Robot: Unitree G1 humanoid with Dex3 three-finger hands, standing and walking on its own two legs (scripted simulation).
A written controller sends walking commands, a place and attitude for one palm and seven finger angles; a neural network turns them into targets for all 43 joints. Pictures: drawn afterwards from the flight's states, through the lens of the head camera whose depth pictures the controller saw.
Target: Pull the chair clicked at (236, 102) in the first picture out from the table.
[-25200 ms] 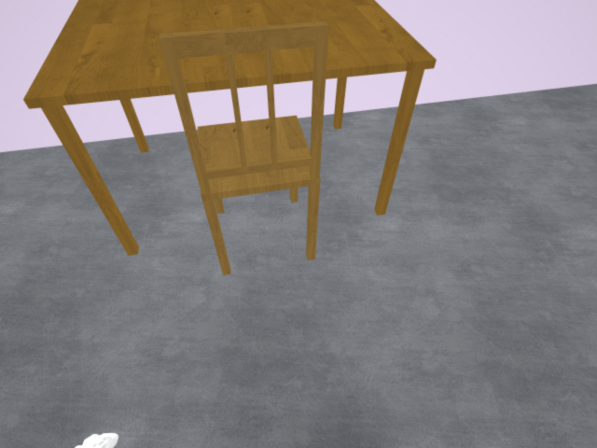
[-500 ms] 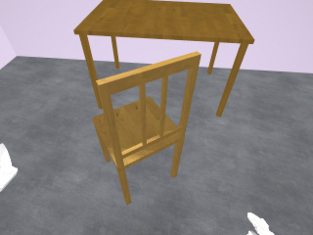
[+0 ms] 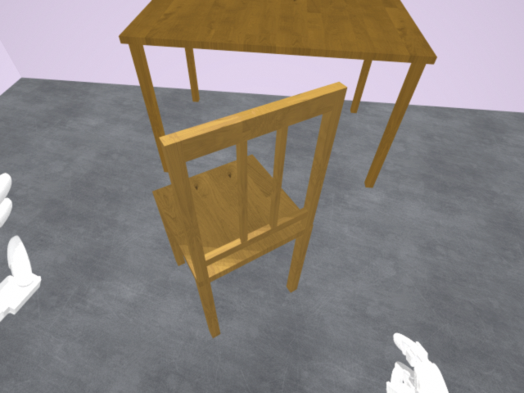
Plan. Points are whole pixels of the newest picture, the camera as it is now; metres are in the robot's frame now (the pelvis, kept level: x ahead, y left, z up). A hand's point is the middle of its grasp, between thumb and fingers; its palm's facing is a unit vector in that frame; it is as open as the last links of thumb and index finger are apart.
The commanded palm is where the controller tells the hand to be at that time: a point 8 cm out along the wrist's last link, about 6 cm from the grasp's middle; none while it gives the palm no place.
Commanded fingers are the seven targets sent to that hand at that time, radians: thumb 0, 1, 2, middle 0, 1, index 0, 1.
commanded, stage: stop stepping back and stand still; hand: left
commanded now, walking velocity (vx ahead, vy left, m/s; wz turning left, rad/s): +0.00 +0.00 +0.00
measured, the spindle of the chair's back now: (242, 197) +0.53 +0.07 -0.06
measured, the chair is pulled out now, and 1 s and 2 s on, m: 0.59 0.59 0.59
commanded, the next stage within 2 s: let the arm hang, fingers relaxed in 0.28 s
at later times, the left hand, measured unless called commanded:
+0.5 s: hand (79, 336) +0.20 +0.28 -0.01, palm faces +0.21 -0.88 -0.42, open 7.4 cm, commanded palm none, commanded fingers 0.00 0.90 0.90 -0.20 -0.30 -0.20 -0.30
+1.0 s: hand out of the picture -0.03 +0.20 -0.17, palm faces +0.03 -0.97 -0.23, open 7.3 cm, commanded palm none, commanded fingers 0.00 0.90 0.90 -0.20 -0.30 -0.20 -0.30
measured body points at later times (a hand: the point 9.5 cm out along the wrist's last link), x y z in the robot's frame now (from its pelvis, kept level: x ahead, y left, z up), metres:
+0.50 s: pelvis -0.01 +0.02 -0.01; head +0.00 +0.01 +0.44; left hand +0.18 +0.32 +0.02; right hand +0.15 -0.21 -0.12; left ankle -0.04 +0.12 -0.74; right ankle +0.03 -0.12 -0.74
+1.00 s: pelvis -0.01 +0.01 +0.00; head +0.02 +0.00 +0.45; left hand -0.03 +0.25 -0.15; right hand -0.05 -0.21 -0.16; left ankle -0.04 +0.12 -0.74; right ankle +0.03 -0.12 -0.74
